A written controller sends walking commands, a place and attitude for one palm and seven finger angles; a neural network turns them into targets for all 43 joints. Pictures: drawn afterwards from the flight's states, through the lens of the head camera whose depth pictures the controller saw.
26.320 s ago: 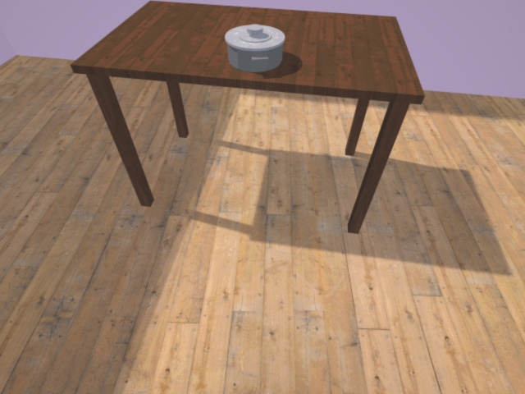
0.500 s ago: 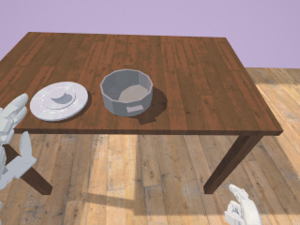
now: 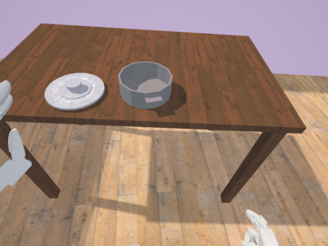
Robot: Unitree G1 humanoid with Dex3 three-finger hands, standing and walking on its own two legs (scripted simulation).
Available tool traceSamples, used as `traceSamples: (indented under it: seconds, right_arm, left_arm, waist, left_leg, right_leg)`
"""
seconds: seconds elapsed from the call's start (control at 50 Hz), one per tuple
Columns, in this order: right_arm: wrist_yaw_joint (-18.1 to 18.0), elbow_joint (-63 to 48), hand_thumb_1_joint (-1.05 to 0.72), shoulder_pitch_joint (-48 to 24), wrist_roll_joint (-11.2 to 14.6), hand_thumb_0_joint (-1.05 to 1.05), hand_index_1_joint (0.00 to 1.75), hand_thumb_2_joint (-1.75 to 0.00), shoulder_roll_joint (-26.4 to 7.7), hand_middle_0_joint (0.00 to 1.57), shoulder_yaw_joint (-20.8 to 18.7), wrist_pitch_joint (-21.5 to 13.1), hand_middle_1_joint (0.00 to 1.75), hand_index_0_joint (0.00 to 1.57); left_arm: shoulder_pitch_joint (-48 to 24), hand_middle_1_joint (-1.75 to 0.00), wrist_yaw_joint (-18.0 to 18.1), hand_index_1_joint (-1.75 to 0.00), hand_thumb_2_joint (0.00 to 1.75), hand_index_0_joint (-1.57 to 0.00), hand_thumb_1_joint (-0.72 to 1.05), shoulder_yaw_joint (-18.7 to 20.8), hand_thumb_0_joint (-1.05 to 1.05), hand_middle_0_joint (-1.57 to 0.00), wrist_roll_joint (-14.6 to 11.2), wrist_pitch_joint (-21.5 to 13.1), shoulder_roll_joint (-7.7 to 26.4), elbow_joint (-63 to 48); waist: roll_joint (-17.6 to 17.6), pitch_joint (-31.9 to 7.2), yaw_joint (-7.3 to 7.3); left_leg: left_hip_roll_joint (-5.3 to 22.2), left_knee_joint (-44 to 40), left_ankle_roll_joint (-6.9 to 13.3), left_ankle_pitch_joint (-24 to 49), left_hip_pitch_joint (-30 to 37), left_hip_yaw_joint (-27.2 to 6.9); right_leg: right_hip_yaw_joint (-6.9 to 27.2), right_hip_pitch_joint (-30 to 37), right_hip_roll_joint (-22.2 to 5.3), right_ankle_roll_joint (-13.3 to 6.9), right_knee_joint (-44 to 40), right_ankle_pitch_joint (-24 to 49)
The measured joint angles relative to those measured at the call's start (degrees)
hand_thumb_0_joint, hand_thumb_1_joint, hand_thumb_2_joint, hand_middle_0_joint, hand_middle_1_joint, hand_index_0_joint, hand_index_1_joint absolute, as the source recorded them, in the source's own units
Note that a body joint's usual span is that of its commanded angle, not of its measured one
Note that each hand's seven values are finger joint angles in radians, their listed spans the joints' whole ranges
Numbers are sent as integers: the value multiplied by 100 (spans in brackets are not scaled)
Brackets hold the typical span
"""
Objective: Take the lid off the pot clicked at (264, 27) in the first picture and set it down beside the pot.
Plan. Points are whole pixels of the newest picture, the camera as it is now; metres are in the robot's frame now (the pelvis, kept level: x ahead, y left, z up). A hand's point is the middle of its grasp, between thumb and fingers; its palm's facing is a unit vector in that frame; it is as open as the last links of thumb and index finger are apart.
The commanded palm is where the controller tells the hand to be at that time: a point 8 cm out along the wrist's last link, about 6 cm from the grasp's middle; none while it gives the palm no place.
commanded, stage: step back with the hand held close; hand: left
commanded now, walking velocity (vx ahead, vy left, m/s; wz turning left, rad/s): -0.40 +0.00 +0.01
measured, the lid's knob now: (73, 84) +0.60 +0.35 +0.03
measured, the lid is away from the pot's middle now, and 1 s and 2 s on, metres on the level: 0.25 0.25 0.25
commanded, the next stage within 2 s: stop stepping back and stand still in 0.58 s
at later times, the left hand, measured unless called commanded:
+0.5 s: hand out of the picture +0.13 +0.25 +0.21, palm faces +0.38 -0.83 -0.41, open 7.4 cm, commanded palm +0.06 +0.29 +0.22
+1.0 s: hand out of the picture +0.03 +0.24 +0.20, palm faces +0.32 -0.85 -0.42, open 7.4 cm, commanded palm -0.03 +0.28 +0.22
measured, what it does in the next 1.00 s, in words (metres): walks backwards: right foot, then right foot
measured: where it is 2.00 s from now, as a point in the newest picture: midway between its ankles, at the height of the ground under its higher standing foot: outside the picture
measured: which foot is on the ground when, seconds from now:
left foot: down 0.00-0.66, up 0.68-0.80, down 0.82-1.00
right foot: down 0.00-0.02, up 0.04-0.10, down 0.12-0.38, up 0.40-0.64, down 0.66-1.00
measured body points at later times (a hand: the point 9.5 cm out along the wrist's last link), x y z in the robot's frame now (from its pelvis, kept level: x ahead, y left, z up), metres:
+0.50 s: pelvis -0.07 +0.01 +0.01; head -0.06 +0.05 +0.46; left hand +0.10 +0.29 +0.23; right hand +0.11 -0.22 -0.04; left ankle +0.02 +0.09 -0.72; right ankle -0.10 -0.13 -0.68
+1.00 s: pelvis -0.18 +0.01 +0.01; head -0.19 +0.05 +0.46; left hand +0.01 +0.29 +0.22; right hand -0.06 -0.24 -0.05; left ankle -0.11 +0.10 -0.72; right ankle -0.20 -0.11 -0.72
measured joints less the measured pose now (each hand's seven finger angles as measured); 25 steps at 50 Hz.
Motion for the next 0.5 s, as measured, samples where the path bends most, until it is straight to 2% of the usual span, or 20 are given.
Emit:
traceSamples:
  seconds: [0.1, 0.16, 0.24, 0.28, 0.32, 0.38, 0.46, 0.5]
  right_arm:
    - [-30, -59, -90, 82, 30, 1, 30, -90, 3, 20, -79, -101, 30, 20]
    - [-3, -60, -90, 96, 31, 1, 30, -90, 20, 20, -102, -155, 30, 20]
    - [73, 109, -90, -140, 9, 1, 30, -90, 1, 20, -164, -151, 30, 20]
    - [111, 185, -90, -181, 5, 1, 30, -90, -1, 20, -202, -60, 30, 20]
    - [116, 213, -90, -181, -13, 1, 30, -90, -9, 20, -220, 41, 30, 20]
    - [63, 175, -90, -250, -8, 1, 30, -90, 26, 20, -222, 90, 30, 20]
    - [67, 71, -90, -287, -108, 1, 30, -90, 180, 20, -180, -112, 30, 20]
    - [120, 68, -90, -284, -110, 1, 30, -90, 261, 20, -142, -224, 30, 20]
  left_arm:
    - [23, -30, -16, -30, 90, -21, 89, 196, 1, -21, 72, -101, 184, 124]
    - [59, -30, -44, -30, 90, -21, 89, 324, 1, -21, 75, -118, 199, 198]
    - [11, -30, -72, -30, 90, -21, 89, 152, 1, -21, -7, -143, 65, 148]
    - [77, -30, -76, -30, 90, -21, 89, 5, 1, -21, -17, -127, 69, 27]
    - [165, -30, -74, -30, 90, -21, 89, -62, 1, -21, -16, -116, 102, -94]
    - [117, -30, -59, -30, 90, -21, 88, 2, 1, -21, -31, -163, 221, -139]
    - [97, -30, -58, -30, 90, -21, 88, 188, 1, -21, -105, -77, 300, 36]
    - [124, -30, -6, -30, 90, -21, 89, 198, 1, -21, -169, 14, 260, 24]
  waist:
    - [61, -31, -149]
    - [65, -153, -111]
    - [109, 18, -72]
    - [39, -10, -61]
    - [-28, -110, -60]
    - [-172, -81, -70]
    - [-105, -125, -22]
    - [-46, -183, 26]
  left_leg:
    - [53, -12, 43, 340, -99, -47]
    - [96, 50, 19, 336, -283, -14]
    - [128, 49, -124, 214, -382, -108]
    - [42, 296, -207, -180, -367, -183]
    - [2, 312, -235, -248, -164, -228]
    - [-67, -125, -1, 248, -17, -186]
    - [65, -518, 50, 535, -38, -132]
    - [175, -784, 27, 750, -34, -111]
  right_leg:
    - [123, 23, 201, 7, 634, -409]
    - [219, 244, 290, -54, 534, -877]
    - [178, 213, 348, -79, 318, -566]
    - [178, 215, 300, -70, 194, -464]
    - [191, 177, 261, -37, 81, -372]
    - [205, 50, 166, 10, 105, -253]
    - [318, -242, 458, -70, 1717, -1472]
    - [221, -100, 497, -86, 1850, -1806]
